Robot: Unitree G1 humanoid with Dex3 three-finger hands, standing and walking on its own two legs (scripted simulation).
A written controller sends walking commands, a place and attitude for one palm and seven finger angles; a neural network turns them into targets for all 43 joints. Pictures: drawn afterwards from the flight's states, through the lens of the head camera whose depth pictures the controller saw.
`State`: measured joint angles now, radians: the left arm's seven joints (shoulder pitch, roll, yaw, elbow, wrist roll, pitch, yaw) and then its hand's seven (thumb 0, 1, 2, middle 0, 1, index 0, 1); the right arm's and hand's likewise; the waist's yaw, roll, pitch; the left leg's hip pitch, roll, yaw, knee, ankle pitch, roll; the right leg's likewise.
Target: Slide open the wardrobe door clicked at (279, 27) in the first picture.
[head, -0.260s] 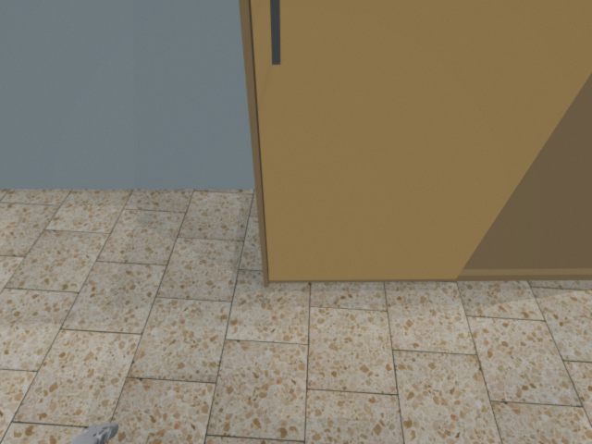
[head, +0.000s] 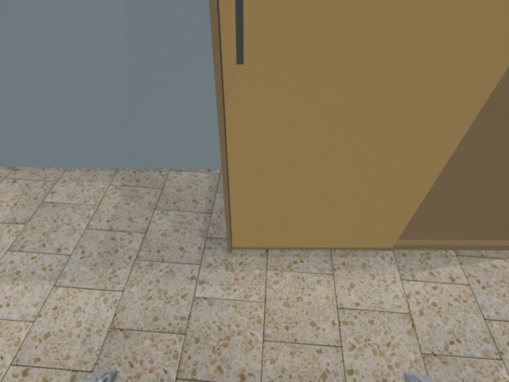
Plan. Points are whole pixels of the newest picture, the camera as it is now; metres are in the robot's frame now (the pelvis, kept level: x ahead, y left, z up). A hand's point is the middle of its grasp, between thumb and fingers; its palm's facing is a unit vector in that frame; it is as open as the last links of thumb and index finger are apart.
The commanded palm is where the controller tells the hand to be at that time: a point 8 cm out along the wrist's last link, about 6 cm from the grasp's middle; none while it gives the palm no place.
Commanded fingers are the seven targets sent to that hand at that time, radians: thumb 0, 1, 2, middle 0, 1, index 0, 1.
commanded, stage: stand and wait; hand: left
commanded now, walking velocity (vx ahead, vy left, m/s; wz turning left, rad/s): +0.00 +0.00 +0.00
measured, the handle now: (239, 10) +0.77 +0.09 +0.26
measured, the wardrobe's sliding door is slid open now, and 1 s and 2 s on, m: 0.00 0.00 0.00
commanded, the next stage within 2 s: look at it before walking up in 0.56 s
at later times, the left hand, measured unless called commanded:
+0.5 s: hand out of the picture +0.05 +0.24 -0.15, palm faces -0.02 -0.94 -0.34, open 7.4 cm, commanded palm none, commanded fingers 0.00 0.90 0.90 -0.20 -0.30 -0.20 -0.30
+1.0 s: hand out of the picture +0.06 +0.23 -0.15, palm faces -0.03 -0.94 -0.33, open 7.4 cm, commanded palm none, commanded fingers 0.00 0.90 0.90 -0.20 -0.30 -0.20 -0.30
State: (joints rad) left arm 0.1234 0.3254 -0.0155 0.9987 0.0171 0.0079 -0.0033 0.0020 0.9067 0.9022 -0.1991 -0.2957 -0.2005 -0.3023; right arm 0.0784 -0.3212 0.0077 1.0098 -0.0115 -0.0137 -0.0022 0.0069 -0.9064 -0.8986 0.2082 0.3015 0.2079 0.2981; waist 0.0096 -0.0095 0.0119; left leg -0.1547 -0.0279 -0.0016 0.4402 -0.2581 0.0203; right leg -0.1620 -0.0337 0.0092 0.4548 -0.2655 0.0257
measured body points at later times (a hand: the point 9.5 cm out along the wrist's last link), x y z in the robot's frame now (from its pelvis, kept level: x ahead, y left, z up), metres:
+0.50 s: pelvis -0.02 -0.01 +0.00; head -0.01 -0.01 +0.45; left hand +0.05 +0.29 -0.13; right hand +0.05 -0.31 -0.13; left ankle -0.01 +0.11 -0.74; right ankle -0.01 -0.14 -0.74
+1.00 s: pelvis -0.01 -0.02 +0.01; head +0.00 -0.02 +0.46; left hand +0.06 +0.28 -0.13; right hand +0.06 -0.31 -0.13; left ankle -0.01 +0.11 -0.74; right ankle -0.01 -0.14 -0.74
